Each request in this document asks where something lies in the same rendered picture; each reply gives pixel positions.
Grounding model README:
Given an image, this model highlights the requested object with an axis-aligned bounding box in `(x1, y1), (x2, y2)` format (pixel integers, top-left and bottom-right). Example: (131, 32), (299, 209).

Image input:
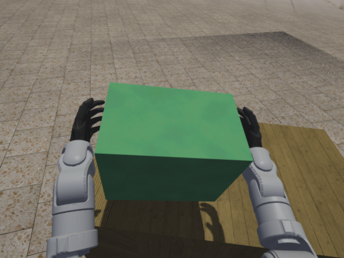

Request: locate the left robot forearm
(46, 140), (98, 258)

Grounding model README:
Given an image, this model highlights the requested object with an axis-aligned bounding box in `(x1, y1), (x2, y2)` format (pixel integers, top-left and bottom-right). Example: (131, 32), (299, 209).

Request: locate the carton
(95, 82), (253, 202)

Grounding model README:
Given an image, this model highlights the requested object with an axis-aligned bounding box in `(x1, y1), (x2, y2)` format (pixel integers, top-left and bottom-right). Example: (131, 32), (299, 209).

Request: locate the robot left hand
(70, 98), (105, 142)

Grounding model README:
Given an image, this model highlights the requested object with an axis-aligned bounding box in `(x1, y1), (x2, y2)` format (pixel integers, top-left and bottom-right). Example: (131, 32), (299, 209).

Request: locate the pedestal
(84, 123), (344, 258)

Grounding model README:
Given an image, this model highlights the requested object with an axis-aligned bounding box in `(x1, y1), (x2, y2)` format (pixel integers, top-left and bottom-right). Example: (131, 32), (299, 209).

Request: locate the right robot forearm
(242, 147), (318, 258)

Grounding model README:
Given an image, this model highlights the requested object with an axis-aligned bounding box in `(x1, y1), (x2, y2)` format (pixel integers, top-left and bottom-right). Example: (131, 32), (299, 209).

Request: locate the robot right hand
(237, 107), (262, 148)

